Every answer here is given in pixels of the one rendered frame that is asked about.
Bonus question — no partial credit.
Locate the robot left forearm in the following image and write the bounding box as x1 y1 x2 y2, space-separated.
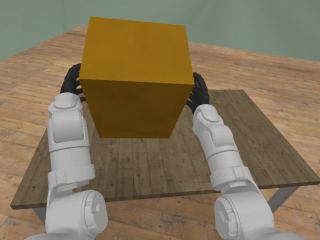
45 92 96 233

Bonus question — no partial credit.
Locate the left robot upper arm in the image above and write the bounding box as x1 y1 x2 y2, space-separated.
24 189 108 240

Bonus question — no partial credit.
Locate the carton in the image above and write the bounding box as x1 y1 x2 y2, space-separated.
78 16 195 139

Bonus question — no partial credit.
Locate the right robot upper arm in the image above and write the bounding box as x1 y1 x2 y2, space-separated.
214 191 308 240

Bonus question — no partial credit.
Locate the right robot hand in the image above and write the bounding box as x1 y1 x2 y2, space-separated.
186 72 210 115

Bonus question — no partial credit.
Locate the table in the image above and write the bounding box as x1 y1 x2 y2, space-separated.
10 88 320 227

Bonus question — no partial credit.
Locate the robot right forearm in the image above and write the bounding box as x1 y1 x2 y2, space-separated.
192 104 275 226

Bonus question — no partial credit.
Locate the left robot hand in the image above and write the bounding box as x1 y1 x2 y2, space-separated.
60 63 86 102

